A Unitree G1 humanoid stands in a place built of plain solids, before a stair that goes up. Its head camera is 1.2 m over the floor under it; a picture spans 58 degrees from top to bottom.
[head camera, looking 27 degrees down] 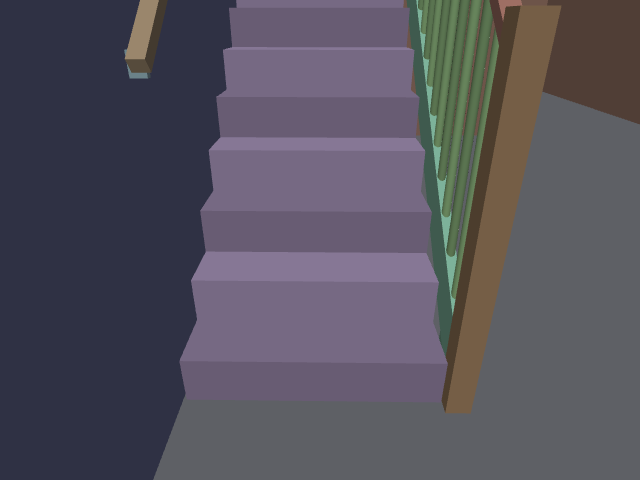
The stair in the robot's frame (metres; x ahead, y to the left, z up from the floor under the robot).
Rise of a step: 0.18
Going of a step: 0.22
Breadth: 0.90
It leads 1 degrees to the right of straight ahead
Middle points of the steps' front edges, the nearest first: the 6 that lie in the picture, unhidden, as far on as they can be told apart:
1.10 0.02 0.18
1.33 0.02 0.36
1.55 0.02 0.54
1.77 0.01 0.72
1.99 0.01 0.90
2.21 0.01 1.07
